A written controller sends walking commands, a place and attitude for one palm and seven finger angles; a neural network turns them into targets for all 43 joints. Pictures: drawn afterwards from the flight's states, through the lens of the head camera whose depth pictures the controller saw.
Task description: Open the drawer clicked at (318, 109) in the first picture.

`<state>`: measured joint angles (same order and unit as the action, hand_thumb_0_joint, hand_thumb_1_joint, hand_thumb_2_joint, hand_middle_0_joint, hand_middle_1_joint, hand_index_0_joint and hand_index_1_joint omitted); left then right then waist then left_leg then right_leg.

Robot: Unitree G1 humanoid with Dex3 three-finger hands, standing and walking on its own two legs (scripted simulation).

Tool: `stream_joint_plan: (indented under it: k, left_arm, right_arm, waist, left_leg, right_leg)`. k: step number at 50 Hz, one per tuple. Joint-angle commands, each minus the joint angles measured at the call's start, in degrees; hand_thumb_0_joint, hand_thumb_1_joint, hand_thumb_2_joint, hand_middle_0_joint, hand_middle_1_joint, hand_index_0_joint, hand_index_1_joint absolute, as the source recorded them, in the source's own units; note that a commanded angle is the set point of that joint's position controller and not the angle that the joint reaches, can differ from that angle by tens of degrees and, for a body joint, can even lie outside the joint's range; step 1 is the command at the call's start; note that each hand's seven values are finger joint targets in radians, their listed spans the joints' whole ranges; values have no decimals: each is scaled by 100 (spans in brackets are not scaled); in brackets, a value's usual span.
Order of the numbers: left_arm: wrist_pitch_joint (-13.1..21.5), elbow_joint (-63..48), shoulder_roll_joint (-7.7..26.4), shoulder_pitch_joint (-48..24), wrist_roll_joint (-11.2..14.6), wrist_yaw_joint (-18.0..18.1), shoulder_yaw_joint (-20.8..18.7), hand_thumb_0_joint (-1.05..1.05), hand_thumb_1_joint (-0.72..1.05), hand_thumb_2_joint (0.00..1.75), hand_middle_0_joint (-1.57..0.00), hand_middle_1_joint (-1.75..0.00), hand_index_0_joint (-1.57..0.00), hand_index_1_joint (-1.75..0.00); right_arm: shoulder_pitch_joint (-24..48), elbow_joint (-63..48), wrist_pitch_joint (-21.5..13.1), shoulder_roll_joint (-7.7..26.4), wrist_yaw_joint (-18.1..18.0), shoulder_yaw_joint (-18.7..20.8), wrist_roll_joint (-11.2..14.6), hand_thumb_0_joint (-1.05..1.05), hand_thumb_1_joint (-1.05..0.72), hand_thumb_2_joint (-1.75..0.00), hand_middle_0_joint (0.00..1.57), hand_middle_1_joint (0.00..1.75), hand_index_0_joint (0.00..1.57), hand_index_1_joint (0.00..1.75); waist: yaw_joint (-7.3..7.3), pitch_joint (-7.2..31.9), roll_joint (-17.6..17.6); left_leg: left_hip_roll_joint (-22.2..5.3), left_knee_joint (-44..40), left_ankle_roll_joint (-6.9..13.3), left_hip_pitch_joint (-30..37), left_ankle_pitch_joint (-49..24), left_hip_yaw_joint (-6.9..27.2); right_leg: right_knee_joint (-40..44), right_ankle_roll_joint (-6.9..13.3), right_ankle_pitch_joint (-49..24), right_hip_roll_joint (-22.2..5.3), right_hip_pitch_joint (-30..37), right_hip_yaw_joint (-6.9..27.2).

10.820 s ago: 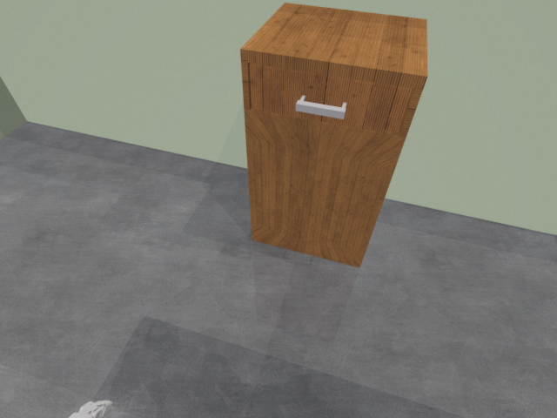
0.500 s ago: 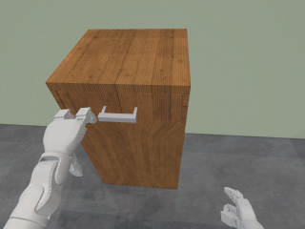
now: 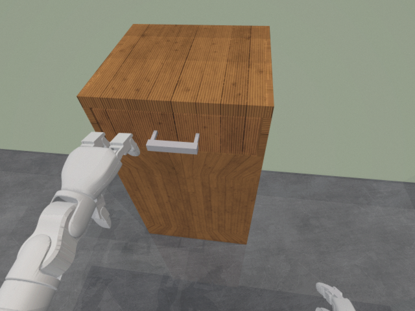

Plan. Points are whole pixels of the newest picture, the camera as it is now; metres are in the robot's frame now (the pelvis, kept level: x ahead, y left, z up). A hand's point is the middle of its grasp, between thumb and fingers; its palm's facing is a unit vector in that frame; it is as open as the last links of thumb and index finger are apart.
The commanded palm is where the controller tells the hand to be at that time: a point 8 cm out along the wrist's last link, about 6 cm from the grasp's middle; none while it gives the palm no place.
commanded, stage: raise the hand with hooked fingers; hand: left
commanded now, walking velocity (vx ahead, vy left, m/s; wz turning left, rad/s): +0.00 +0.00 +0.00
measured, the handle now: (174, 141) +0.52 +0.17 -0.02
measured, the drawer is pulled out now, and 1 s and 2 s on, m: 0.00 0.00 0.00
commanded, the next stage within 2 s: move the hooked fingers above the handle in 0.02 s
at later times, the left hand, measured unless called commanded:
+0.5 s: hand (126, 168) +0.34 +0.22 +0.08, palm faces +0.03 -0.05 -1.00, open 13.8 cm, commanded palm +0.32 +0.21 +0.14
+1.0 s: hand (141, 152) +0.41 +0.21 +0.06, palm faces -0.03 -0.03 -1.00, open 13.8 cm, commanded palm +0.39 +0.21 +0.12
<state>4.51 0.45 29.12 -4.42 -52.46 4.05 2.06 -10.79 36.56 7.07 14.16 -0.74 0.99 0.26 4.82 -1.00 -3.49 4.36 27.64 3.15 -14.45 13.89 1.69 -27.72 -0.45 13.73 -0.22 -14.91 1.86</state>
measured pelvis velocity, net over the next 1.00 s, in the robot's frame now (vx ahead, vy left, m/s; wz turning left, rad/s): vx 0.03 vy -0.03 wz -0.01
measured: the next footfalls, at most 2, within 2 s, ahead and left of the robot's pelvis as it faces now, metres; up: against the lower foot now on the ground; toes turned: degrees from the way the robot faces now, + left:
none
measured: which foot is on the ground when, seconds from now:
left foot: down 0.00-1.00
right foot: down 0.00-1.00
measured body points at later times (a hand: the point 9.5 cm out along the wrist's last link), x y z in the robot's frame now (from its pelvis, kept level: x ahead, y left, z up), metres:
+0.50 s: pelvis +0.01 -0.03 +0.00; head +0.03 -0.06 +0.45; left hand +0.34 +0.22 +0.14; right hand +0.19 -0.26 -0.12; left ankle +0.01 +0.08 -0.74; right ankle +0.01 -0.13 -0.74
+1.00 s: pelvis +0.03 -0.03 -0.01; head +0.08 -0.05 +0.44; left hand +0.41 +0.21 +0.11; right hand +0.16 -0.28 -0.14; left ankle +0.01 +0.08 -0.74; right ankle +0.01 -0.13 -0.74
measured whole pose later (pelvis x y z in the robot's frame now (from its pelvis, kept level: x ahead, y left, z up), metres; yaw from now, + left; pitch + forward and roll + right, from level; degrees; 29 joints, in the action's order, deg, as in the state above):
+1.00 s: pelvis +0.03 -0.03 -0.01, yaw +0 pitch +8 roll +0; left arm 0.9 25.5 28.2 -22.1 -55.6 5.9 3.8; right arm -12.4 36.4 8.1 14.6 -2.6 2.4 1.3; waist 1.4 3.7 -3.1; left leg 2.5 33.6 1.3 -23.1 18.8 1.8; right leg -34.6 1.5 18.7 1.8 -24.2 1.4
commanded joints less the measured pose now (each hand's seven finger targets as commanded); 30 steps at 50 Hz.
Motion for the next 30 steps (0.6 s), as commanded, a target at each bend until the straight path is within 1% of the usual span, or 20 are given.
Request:
stream_joint_plan:
  k: [1,5,6,8,11,14,15,16,19,20,21,22,23,24,25,26,27,28,29,30]
  left_arm:
    - [-276,-847,1076,-1738,31,389,-784,0,-50,30,-30,-120,-30,-120]
    - [-544,-738,796,-1548,48,141,-374,0,-50,30,-30,-120,-30,-120]
    - [-547,-837,860,-1539,78,82,-413,0,-50,30,-30,-120,-30,-120]
    - [-528,-676,928,-1770,32,-15,-392,0,-50,30,-30,-120,-30,-120]
    - [-332,-642,1044,-2173,-33,-26,-453,0,-50,30,-30,-120,-30,-120]
    - [-146,-549,1331,-2244,-79,105,-801,0,-50,30,-30,-120,-30,-120]
    - [-119,-333,1411,-2300,-90,168,-900,0,-50,30,-30,-120,-30,-120]
    - [-107,-125,1271,-2424,-83,201,-787,0,-50,30,-30,-120,-30,-120]
    - [-118,237,1521,-2413,-112,309,-1071,0,-50,30,-30,-120,-30,-120]
    - [-137,204,1337,-2584,-122,319,-835,0,-50,30,-30,-120,-30,-120]
    - [-156,243,1318,-2633,-124,330,-806,0,-50,30,-30,-120,-30,-120]
    - [-187,323,1122,-2680,-118,306,-595,0,-50,30,-30,-120,-30,-120]
    - [-196,356,1217,-2734,-131,291,-648,0,-50,30,-30,-120,-30,-120]
    - [-214,338,1113,-2700,-123,237,-551,0,-50,30,-30,-120,-30,-120]
    - [-209,313,1143,-2790,-127,213,-497,0,-50,30,-30,-120,-30,-120]
    - [-204,295,906,-2819,-86,158,-268,0,-50,30,-30,-120,-30,-120]
    - [-196,456,1036,-2836,-96,131,-376,0,-50,30,-30,-120,-30,-120]
    - [-158,401,980,-2931,-81,104,-290,0,-50,30,-30,-120,-30,-120]
    - [-127,399,1084,-2903,-85,85,-425,0,-50,30,-30,-120,-30,-120]
    - [-92,393,1057,-2980,-79,82,-354,0,-50,30,-30,-120,-30,-120]
  right_arm:
    - [753,-872,-291,630,-23,196,57,0,-90,-90,20,30,20,30]
    - [854,-959,-248,638,-28,159,72,0,-90,-90,20,30,20,30]
    - [840,-976,-244,651,-42,165,63,0,-90,-90,20,30,20,30]
    - [865,-969,-223,672,-83,129,54,0,-90,-90,20,30,20,30]
    - [831,-940,-260,633,-135,106,31,0,-90,-90,20,30,20,30]
    - [826,-911,-283,623,-184,113,14,0,-90,-90,20,30,20,30]
    - [787,-876,-286,586,-203,96,19,0,-90,-90,20,30,20,30]
    - [787,-838,-280,575,-214,90,39,0,-90,-90,20,30,20,30]
    - [751,-802,-269,605,-235,128,65,0,-90,-90,20,30,20,30]
    - [748,-820,-270,578,-234,117,64,0,-90,-90,20,30,20,30]
    - [729,-817,-272,584,-233,135,73,0,-90,-90,20,30,20,30]
    - [716,-817,-271,592,-231,141,73,0,-90,-90,20,30,20,30]
    - [659,-796,-263,619,-227,164,71,0,-90,-90,20,30,20,30]
    - [669,-849,-270,638,-225,182,67,0,-90,-90,20,30,20,30]
    - [633,-832,-269,649,-225,180,58,0,-90,-90,20,30,20,30]
    - [617,-870,-274,633,-229,189,56,0,-90,-90,20,30,20,30]
    - [555,-826,-257,661,-237,202,61,0,-90,-90,20,30,20,30]
    - [540,-843,-258,677,-235,210,52,0,-90,-90,20,30,20,30]
    - [520,-861,-252,687,-241,229,45,0,-90,-90,20,30,20,30]
    - [508,-872,-253,678,-250,223,41,0,-90,-90,20,30,20,30]
  waist:
    - [-34,1399,-14]
    - [-98,1422,114]
    - [-90,1460,260]
    - [-147,1250,368]
    - [-154,1283,330]
    - [-56,1447,161]
    - [-44,1418,265]
    - [-100,1296,314]
    - [-40,1404,248]
    - [-78,1536,184]
    - [-102,1548,193]
    - [-160,1568,176]
    - [-170,1647,186]
    - [-183,1778,227]
    - [-211,1829,234]
    - [-238,1858,245]
    - [-269,1802,401]
    - [-272,1831,326]
    - [-251,1931,481]
    - [-242,1953,392]
  left_leg:
    - [-275,-544,-300,372,-1150,76]
    - [-250,-541,-227,364,-981,6]
    - [-259,-558,-205,378,-1008,6]
    - [-244,-552,-171,257,-882,-33]
    - [-201,-488,-135,269,-910,-49]
    - [-157,-397,-124,264,-1035,-81]
    - [-139,-398,-126,153,-1006,-97]
    - [-125,-372,-126,67,-942,-116]
    - [-105,-314,-120,-50,-954,-174]
    - [-89,-272,-113,-36,-987,-201]
    - [-98,-245,-109,-37,-1007,-214]
    - [-90,-189,-102,-28,-1049,-235]
    - [-102,-164,-101,-4,-1122,-248]
    - [-83,-101,-84,19,-1175,-253]
    - [-85,-77,-82,-18,-1203,-251]
    - [-78,-41,-63,20,-1224,-249]
    - [-89,-13,-63,-49,-1199,-235]
    - [-78,27,-54,-60,-1248,-240]
    - [-70,59,-48,-75,-1291,-229]
    - [-63,88,-36,-94,-1265,-248]
  right_leg:
    - [263,336,-420,187,414,-283]
    - [323,304,-358,160,499,-251]
    - [349,298,-415,158,577,-240]
    - [378,286,-347,156,479,-245]
    - [379,289,-380,150,465,-210]
    - [338,294,-551,164,545,-140]
    - [326,289,-556,131,602,-133]
    - [325,283,-545,136,497,-139]
    - [307,274,-610,146,567,-68]
    - [262,263,-700,101,600,-54]
    - [246,264,-751,105,551,-52]
    - [218,254,-839,103,491,-66]
    - [190,257,-945,106,492,-56]
    - [170,240,-1041,121,552,-34]
    - [122,236,-1118,89,565,-30]
    - [101,230,-1192,82,537,-46]
    - [81,227,-1199,100,473,-45]
    - [43,224,-1307,86,472,-34]
    - [14,220,-1349,108,539,-25]
    - [-13,208,-1392,69,521,0]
